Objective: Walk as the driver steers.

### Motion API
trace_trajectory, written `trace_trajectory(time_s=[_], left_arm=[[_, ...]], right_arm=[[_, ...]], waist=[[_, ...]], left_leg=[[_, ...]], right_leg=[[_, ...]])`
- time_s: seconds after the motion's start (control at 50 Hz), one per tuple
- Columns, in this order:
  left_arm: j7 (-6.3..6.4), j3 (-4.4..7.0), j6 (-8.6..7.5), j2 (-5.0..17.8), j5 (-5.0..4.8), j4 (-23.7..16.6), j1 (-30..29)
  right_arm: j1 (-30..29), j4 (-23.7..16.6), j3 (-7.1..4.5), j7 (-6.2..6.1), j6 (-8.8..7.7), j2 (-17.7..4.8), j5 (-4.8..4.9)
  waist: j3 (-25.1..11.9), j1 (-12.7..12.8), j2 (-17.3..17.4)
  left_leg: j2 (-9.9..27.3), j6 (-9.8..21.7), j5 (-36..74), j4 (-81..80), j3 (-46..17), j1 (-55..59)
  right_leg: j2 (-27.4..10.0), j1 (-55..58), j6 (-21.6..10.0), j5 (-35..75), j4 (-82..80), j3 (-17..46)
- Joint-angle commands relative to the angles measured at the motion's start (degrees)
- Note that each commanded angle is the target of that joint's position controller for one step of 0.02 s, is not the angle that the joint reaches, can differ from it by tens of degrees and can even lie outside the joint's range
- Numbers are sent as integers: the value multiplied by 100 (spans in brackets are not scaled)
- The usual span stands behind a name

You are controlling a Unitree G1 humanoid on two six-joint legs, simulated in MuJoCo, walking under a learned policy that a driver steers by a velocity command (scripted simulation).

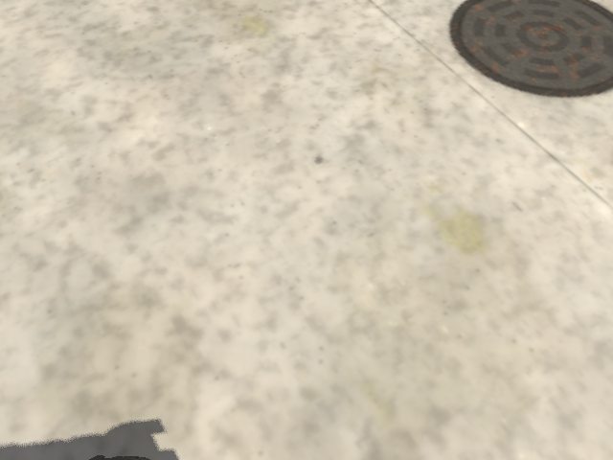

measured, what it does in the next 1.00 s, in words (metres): walks ahead, turning left: left foot, then right foot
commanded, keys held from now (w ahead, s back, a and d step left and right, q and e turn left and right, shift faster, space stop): q+shift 0.40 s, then w+q+shift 0.06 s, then w+shift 0.10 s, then w+e+shift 0.40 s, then w+shift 0.04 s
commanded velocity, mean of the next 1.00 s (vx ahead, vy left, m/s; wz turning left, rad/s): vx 0.39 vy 0.00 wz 0.30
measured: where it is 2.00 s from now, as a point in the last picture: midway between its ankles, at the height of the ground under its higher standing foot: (212, 186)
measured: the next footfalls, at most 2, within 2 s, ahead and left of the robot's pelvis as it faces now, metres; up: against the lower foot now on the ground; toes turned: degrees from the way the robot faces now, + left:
left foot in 0.14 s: +0.05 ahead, +0.15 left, +0.00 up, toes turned +11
right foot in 0.64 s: +0.19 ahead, -0.03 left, +0.00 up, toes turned +35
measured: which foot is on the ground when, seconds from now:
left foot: up 0.00-0.12, down 0.14-0.64, up 0.66-0.96, down 0.98-1.00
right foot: down 0.00-0.14, up 0.16-0.62, down 0.64-0.98, up 1.00-1.00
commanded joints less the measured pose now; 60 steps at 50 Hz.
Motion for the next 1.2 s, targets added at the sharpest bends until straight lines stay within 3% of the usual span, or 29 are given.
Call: trace_trajectory(time_s=[0.02,0.08,0.12,0.14,0.16,0.18,0.2,0.24,0.36,0.4,0.42,0.48,0.54,0.62,0.64,0.66,0.68,0.72,0.78,0.88,0.94,0.96,0.98,1.0,1.02,1.04,1.06,1.12,1.2], left_arm=[[159,402,10,1089,-35,-285,-155],[205,444,18,1024,-133,-178,-284],[235,450,49,847,-281,-104,-345],[230,450,92,668,-249,-2,12],[244,420,93,602,-69,-364,-346],[252,435,48,681,-21,-484,-850],[235,475,26,767,-132,-442,-754],[285,562,9,935,-94,-213,-504],[190,462,-129,610,-178,-234,-643],[160,455,-164,633,-194,-227,-709],[113,456,-193,673,-217,-197,-639],[-67,481,-361,783,-321,-220,-755],[-168,477,-596,788,-318,-190,-676],[-199,470,-809,728,-308,140,223],[-179,411,-610,884,313,265,730],[-154,540,-543,1438,352,360,1423],[-238,637,-465,1711,237,572,1817],[-316,558,-459,1360,-29,486,1664],[-229,487,-499,1248,-82,616,1781],[-165,558,-421,1266,-72,787,1970],[-191,605,-474,1410,-157,778,1727],[-221,612,-540,1405,-205,757,1649],[-239,539,-637,1199,-229,634,1451],[-201,335,-663,441,-353,350,1719],[-159,326,-552,709,-248,370,1606],[-200,361,-484,840,-92,384,1256],[-284,334,-472,772,25,388,1094],[-442,231,-374,521,95,229,715],[-557,114,-342,578,106,-338,-277]], right_arm=[[282,-314,-218,-8,113,-619,-3],[377,-364,-269,70,149,-559,-43],[823,-191,-365,127,127,-606,-110],[903,-244,-491,82,89,-1015,-157],[874,-473,-616,28,12,-1722,-222],[1049,-505,-609,62,-121,-1653,-415],[786,-541,-595,64,-223,-1502,-385],[238,-681,-557,-28,-208,-1168,-62],[606,-875,-581,-253,-28,-1033,1],[590,-963,-624,-282,25,-1092,4],[625,-996,-634,-286,40,-1081,36],[662,-1055,-614,-222,-11,-1115,43],[770,-1032,-515,-139,-105,-938,2],[701,-1052,-301,-20,-229,-548,-70],[586,-1050,-349,113,-193,-687,-447],[122,-1378,-250,159,-246,-283,-367],[-234,-1631,-258,160,-298,-457,-438],[-425,-1510,-292,208,-439,-704,-529],[-469,-1510,-207,356,-478,-544,-565],[-1111,-1720,-8,425,-469,-178,-355],[-90,-1371,-152,218,-518,-464,-299],[710,-1122,-292,89,-544,-785,-372],[1850,-960,-455,-48,-558,-1257,-471],[2307,-846,-531,-92,-554,-1757,-614],[1738,-822,-494,-89,-510,-1404,-547],[1373,-825,-358,-52,-501,-863,-512],[1366,-710,-292,0,-527,-618,-471],[1571,-332,-207,41,-660,-406,-413],[1591,-47,-208,77,-804,-450,-300]], waist=[[-1142,8,-745],[-1014,-138,-819],[-948,-328,-478],[-612,-205,653],[-270,-167,2031],[-656,-491,1508],[-640,-259,1152],[-731,6,566],[-1204,-89,505],[-1168,-114,635],[-1299,-133,633],[-947,-272,1066],[-824,-361,1118],[-689,-1,838],[-612,240,147],[-416,552,-1123],[19,612,-1378],[41,484,-528],[-160,373,-919],[-47,472,-1073],[-540,-172,-842],[-1013,-590,-459],[-1760,-1235,119],[-2462,-1077,1659],[-1862,-756,1257],[-1092,-611,546],[-698,-531,210],[-23,-279,575],[336,-30,532]], left_leg=[[55,80,236,62,216,609],[23,305,366,-635,375,835],[-258,611,1032,-1822,474,1384],[309,993,2327,-2749,-744,1624],[1549,2071,3542,-3368,-3292,1913],[1693,2479,3225,-3652,-3596,1874],[1364,2195,2872,-3544,-3072,1964],[891,1619,2863,-3238,-2354,2041],[446,1514,3431,-2957,-2333,2581],[367,1488,3136,-2930,-2535,2558],[284,1494,1944,-3097,-2652,2470],[269,1614,-917,-3618,-3173,1957],[239,1642,-954,-3518,-3149,1594],[3,1454,-1098,-2994,-2702,792],[-559,1250,-1360,-2179,-2205,-111],[-1187,951,-739,-576,-1067,-1239],[-1044,854,-685,146,-585,-2525],[-521,652,272,616,-577,-2566],[-461,371,474,111,-280,-1594],[-817,175,792,-1617,142,-119],[-978,338,1356,-2411,155,2368],[-771,458,1262,-2390,13,3633],[250,729,67,-2492,-840,4856],[1859,1123,-2599,-3636,-3583,5430],[1970,1364,-2935,-3855,-4538,4503],[1681,1376,-2322,-3702,-3740,3900],[1385,1417,-1611,-3793,-2982,3420],[942,1379,-498,-4288,-1965,2692],[856,1379,1186,-4773,-880,2442]], right_leg=[[-1817,511,-1119,1109,-1028,955],[-1845,589,-811,757,-776,667],[-1516,438,-312,127,64,182],[-951,-287,224,-907,1333,-340],[183,-2004,752,-2853,2734,-205],[249,-2187,671,-3060,3701,788],[118,-2267,554,-2498,3881,1042],[-68,-2207,557,-1581,3618,1109],[278,-1882,807,-893,2605,1242],[338,-1737,861,-836,2064,1313],[335,-1544,859,-733,1741,1312],[291,-1165,781,-778,937,1218],[164,-382,652,-807,369,1018],[-53,1222,221,-486,-453,674],[-368,1886,-37,-1914,-612,1441],[-1430,2395,-555,-3528,-1588,3512],[-2142,2560,-1129,-4117,-2138,5341],[-1744,2501,-1037,-3317,-1853,4567],[-1026,1868,-897,-2256,-2024,3515],[-669,1006,-901,-962,-1986,3042],[-599,187,-590,1158,-1132,2844],[-278,-291,-424,1773,17,2510],[31,-1016,-258,1191,1689,1991],[569,-2013,-152,-1944,3416,1392],[142,-2462,-217,-1537,4215,1225],[-132,-2654,-259,-1099,4383,1129],[-288,-2625,-254,-910,4226,1076],[-426,-2671,-128,-918,3719,1200],[-435,-2957,-22,-295,2705,1040]])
